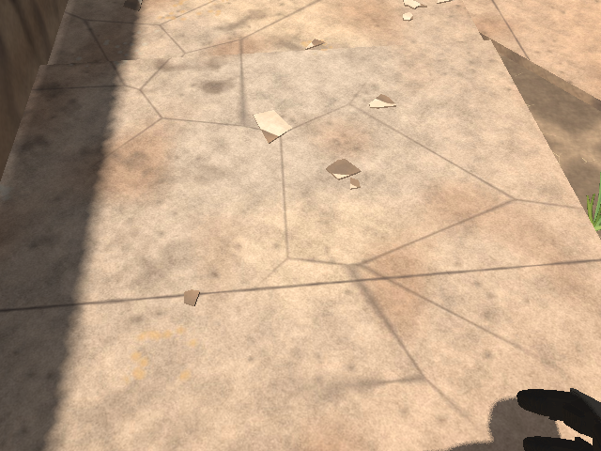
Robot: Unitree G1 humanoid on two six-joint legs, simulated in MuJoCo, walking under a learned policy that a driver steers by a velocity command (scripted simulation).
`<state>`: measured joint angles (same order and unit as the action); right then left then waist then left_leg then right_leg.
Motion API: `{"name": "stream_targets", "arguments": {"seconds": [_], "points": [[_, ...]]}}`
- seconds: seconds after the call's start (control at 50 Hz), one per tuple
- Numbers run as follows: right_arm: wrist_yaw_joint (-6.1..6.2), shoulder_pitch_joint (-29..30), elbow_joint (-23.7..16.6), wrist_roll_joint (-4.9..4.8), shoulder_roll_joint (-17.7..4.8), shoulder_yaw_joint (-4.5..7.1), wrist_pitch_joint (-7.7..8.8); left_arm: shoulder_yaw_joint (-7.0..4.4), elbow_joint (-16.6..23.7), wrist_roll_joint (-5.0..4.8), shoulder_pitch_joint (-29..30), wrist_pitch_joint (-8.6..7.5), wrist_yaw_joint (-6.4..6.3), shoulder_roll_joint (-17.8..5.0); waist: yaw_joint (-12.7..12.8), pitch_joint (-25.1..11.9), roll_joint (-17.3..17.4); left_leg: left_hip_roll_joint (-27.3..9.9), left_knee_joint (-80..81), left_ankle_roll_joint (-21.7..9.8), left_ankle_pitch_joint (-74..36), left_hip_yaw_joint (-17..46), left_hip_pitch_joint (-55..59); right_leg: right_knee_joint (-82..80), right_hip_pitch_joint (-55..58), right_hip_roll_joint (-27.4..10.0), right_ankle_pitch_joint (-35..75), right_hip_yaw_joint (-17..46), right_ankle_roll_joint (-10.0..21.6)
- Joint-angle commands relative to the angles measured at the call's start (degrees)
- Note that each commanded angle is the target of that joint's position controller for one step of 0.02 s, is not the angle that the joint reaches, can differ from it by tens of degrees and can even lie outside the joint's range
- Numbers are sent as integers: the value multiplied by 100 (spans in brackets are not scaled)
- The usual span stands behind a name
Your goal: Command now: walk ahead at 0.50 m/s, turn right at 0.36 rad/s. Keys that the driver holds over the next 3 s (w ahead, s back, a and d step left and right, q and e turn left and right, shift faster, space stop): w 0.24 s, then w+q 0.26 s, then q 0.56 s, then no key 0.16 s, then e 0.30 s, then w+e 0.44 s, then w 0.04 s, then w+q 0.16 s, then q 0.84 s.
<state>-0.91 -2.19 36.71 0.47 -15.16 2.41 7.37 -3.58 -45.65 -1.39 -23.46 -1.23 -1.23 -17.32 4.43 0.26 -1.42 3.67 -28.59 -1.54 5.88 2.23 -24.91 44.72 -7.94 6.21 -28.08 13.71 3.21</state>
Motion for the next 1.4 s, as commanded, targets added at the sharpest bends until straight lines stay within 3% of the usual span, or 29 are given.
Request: {"name": "stream_targets", "arguments": {"seconds": [0.02, 0.06, 0.14, 0.24, 0.34, 0.42, 0.44, 0.46, 0.48, 0.5, 0.56, 0.62, 0.7, 0.84, 0.86, 0.88, 0.9, 0.92, 0.94, 0.96, 1.0, 1.04, 1.12, 1.22, 1.26, 1.3, 1.32, 1.34, 1.4], "points": [[15, -1756, 152, -115, -830, 348, -42, -62, 460, -77, -155, -182, 25, -738, -899, -969, 985, -2449, 1112, -1358, 1866, 3730, 3929, 2832, -3518, -477, -57, -163, -209], [-5, -1262, 177, -30, -624, 253, -102, -77, 667, 59, 685, -211, 40, -680, -753, -9, 396, -1922, 1384, -1116, 817, 2421, 2563, 2431, -3399, -791, 611, -496, -245], [-26, -1200, 356, -56, -603, 218, -68, 1, 711, 82, 705, -210, 131, -283, -461, 25, 753, -1558, 1819, -1150, -363, 1450, 1790, 1434, -2865, -1098, 966, -856, -311], [18, -1386, 571, -134, -1011, 300, -131, 145, 959, 122, 1651, -301, 213, -96, -711, 134, 564, -1405, 2050, -1081, -750, 686, 1539, -389, -2512, -1117, 2419, -1140, -374], [42, -1976, 867, -236, -1143, 301, -268, 93, 1233, 62, 2399, -410, 293, -287, -853, 228, 572, -1557, 1699, -915, -716, 923, 1791, -1370, -1992, -835, 2757, -1131, -344], [91, -1961, 902, -182, -1044, 241, -352, -176, 922, 112, 1157, -468, 225, -804, -57, -498, 514, -1184, 119, -477, -1378, 770, 1508, -1915, 260, -849, 2463, -1143, 35], [90, -1879, 698, -36, -646, 90, -323, -296, 825, 219, 158, -448, 150, -1248, 362, -1398, -155, -753, -1637, -220, -61, 455, 486, -1725, 1847, -1995, 2560, -49, 412], [103, -2658, 616, -153, -161, -52, -237, -363, 693, 227, -100, -347, 167, -1557, 57, -2098, -1690, -149, -3361, 61, 2736, 68, -1289, -2248, 3130, -3177, 1493, 2143, 1210], [116, -2419, 718, -282, -781, 102, -224, -247, 683, 170, -68, -326, 179, -1005, 219, -1676, -1069, -424, -4099, 94, 2715, 513, -1843, -2603, 2700, -2984, 541, 2407, 1168], [111, -1955, 612, -327, -1005, 190, -236, -159, 683, 129, 251, -336, 175, -737, 183, -926, -777, -632, -4224, 68, 2204, 471, -2086, -2720, 2069, -2778, 599, 1559, 951], [164, -1771, 610, -184, -762, 234, -435, -38, 704, 253, 1259, -398, 214, -330, -398, -121, -550, -949, -3764, 262, 1522, 339, -1239, -2992, 377, -2229, 3732, -175, 765], [166, -1733, 460, -146, -476, 205, -633, -126, 599, 230, 1553, -464, 167, -471, -627, -38, -478, -924, -3260, 431, 1175, 141, -950, -3146, -152, -2191, 5156, -1034, 851], [20, -1252, 183, -109, -341, 145, -673, -206, 477, 189, 1618, -348, 20, -689, -514, -154, -398, -872, -1782, 369, -197, -127, -418, -3184, -226, -2019, 5075, -1858, 758], [-189, -970, -250, -56, -773, 361, -783, -333, 289, -101, 1592, -125, -32, -999, -622, -259, -262, -541, -439, -150, 145, -451, 236, -1841, 342, -2205, 4933, -2126, 386], [-142, -1381, -153, -42, -961, 468, -772, -308, 259, -90, 1481, -100, -33, -887, -791, -490, -38, -297, -38, -324, -266, -540, 932, -995, 184, -1916, 4874, -2288, 185], [-10, -1780, -142, -45, -1517, 644, -770, -254, 256, 87, 1103, -101, -10, -739, -867, -837, 906, -855, 203, -675, -2792, 396, 2036, 411, -621, -1430, 3528, -2487, -259], [83, -1602, -350, 41, -2033, 677, -776, -81, 441, 371, 678, -104, 41, -311, -420, -1282, 2132, -2358, 118, -1942, -4368, 2722, 3401, 2478, -2607, -434, -1149, -2256, -758], [24, -1635, -480, 45, -1621, 561, -729, -111, 377, 248, 913, -92, 98, -615, -794, -2115, 1303, -2480, 503, -2204, -3162, 3237, 3370, 3071, -2729, -426, -1239, -980, -676], [-10, -1306, -527, 9, -1403, 493, -678, -155, 472, 60, 1282, -47, 106, -763, -756, -1590, 883, -2251, 649, -1943, -2420, 2694, 2925, 3096, -2970, -604, -793, -896, -576], [3, -1057, -495, -95, -1233, 457, -668, -151, 464, 87, 1403, -6, 55, -708, -624, -1127, 513, -1941, 749, -1591, -1624, 2296, 2423, 2739, -3034, -775, -369, -908, -541], [86, -669, -565, -93, -1105, 400, -744, -186, 459, 179, 1482, 87, -44, -754, -394, -747, 578, -1562, 990, -1286, -867, 1924, 1456, 2065, -2578, -875, 199, -899, -565], [142, -558, -635, 10, -1140, 420, -777, -163, 414, 177, 1337, 120, -55, -628, -302, -776, 767, -1373, 1059, -1255, -914, 1781, 1116, 1588, -2193, -709, 433, -981, -639], [244, -588, -608, -20, -1143, 432, -811, -88, 357, 166, 1351, 152, -61, -446, -404, -921, 791, -1289, 1014, -1212, -363, 1682, 983, 677, -1806, -697, 777, -976, -774], [193, -614, -497, 28, -1019, 349, -879, -81, 442, 139, 1502, 134, 8, -464, -574, -680, 1006, -1293, 1010, -1121, 707, 1971, 783, -154, -1355, -714, 803, -1069, -683], [173, -507, -424, 30, -726, 211, -891, -36, 330, 155, 1216, 79, 83, -308, -406, -706, 925, -1237, 814, -929, 943, 1827, 703, -1118, -723, -768, 1284, -1195, -529], [138, -976, -135, 100, -352, 71, -835, 17, 290, 309, 1162, 37, 162, -330, -499, -535, 482, -781, 447, -337, 1557, 1288, 366, -2177, -39, -1140, 2073, -792, -240], [119, -1397, -86, 186, -360, 87, -791, -18, 423, 362, 1529, 34, 138, -732, -998, -348, -411, -241, 74, -1, 1717, 660, 444, -2368, -493, -1745, 2130, 22, 154], [146, -1071, -104, 199, -486, 122, -756, 30, 427, 386, 1768, 25, 149, -530, -929, -123, -816, -247, 147, 189, 1189, 432, 1177, -2719, -1486, -1791, 1133, 249, 401], [251, -471, -126, 149, -689, 213, -772, -13, 426, 228, 1680, -49, 141, -751, -642, 157, -809, -291, -10, 165, 605, 349, 1557, -2797, -1724, -1389, 575, 105, 73]]}}
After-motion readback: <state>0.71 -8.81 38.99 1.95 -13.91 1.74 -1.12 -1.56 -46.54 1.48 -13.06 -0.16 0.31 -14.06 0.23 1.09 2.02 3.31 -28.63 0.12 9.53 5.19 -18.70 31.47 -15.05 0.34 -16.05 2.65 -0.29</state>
